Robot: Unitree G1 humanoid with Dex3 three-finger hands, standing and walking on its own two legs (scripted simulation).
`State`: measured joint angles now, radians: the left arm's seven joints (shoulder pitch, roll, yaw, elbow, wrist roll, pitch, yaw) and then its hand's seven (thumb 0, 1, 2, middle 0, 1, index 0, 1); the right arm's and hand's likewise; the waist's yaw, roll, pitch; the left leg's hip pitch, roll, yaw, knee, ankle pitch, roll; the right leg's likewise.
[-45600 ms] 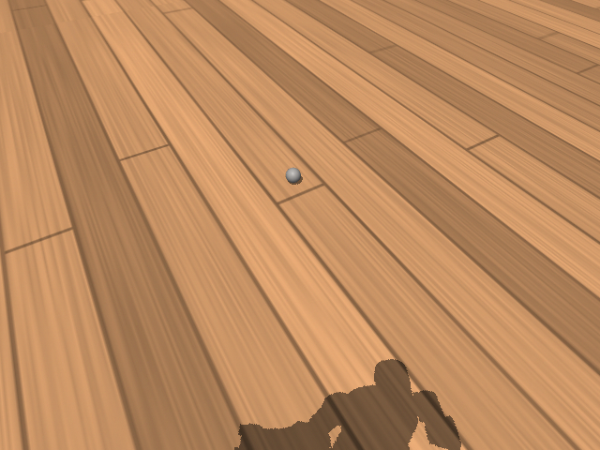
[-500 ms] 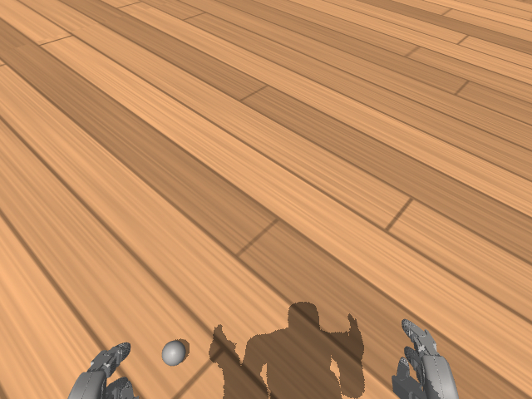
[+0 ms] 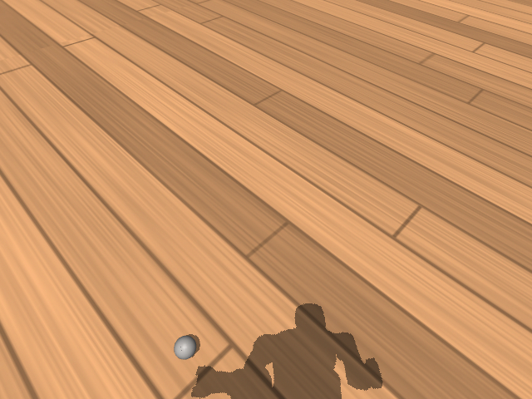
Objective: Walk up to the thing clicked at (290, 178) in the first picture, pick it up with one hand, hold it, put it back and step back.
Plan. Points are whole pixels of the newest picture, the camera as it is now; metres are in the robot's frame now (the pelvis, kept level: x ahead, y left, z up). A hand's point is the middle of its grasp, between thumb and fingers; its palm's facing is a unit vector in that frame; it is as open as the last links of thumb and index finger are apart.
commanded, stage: stand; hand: left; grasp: from above
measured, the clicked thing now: (185, 347) +0.41 +0.27 -0.72
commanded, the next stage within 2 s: none
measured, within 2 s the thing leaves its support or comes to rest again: neither
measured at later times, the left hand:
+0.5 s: hand out of the picture +0.02 +0.23 -0.15, palm faces +0.02 -0.94 -0.33, open 7.4 cm
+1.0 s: hand out of the picture +0.03 +0.19 -0.15, palm faces +0.00 -0.97 -0.25, open 7.4 cm
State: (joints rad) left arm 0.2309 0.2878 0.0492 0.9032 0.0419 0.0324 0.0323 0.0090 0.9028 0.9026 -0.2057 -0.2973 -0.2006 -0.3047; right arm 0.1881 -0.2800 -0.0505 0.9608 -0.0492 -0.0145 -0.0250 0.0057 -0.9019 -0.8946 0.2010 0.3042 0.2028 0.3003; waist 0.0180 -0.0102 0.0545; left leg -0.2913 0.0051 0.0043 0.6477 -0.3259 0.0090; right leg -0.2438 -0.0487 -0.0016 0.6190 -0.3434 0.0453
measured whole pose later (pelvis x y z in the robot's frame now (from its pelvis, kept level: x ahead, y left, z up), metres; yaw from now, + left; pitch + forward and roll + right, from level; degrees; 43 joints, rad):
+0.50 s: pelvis -0.02 +0.00 +0.02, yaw +0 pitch -5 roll +0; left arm 0.19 0.29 0.04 1.13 0.04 0.00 0.02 0.00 0.90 0.90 -0.21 -0.30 -0.20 -0.30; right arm 0.17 -0.28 -0.04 1.11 -0.03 0.00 -0.02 0.00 -0.90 -0.89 0.20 0.30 0.20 0.30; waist 0.01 0.01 0.06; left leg -0.14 0.00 0.01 0.40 -0.17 0.00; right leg -0.10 -0.05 -0.01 0.39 -0.20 0.04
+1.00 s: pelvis -0.01 -0.02 +0.02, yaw -1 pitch -4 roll +0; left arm 0.18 0.23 0.02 1.17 0.02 0.01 0.02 0.00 0.90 0.90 -0.21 -0.30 -0.20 -0.30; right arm 0.18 -0.24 -0.01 1.16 -0.02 0.01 -0.02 0.00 -0.90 -0.89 0.20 0.30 0.20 0.30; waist 0.00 0.01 0.06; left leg -0.12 0.03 0.01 0.36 -0.17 -0.02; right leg -0.09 -0.02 0.00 0.36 -0.20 0.02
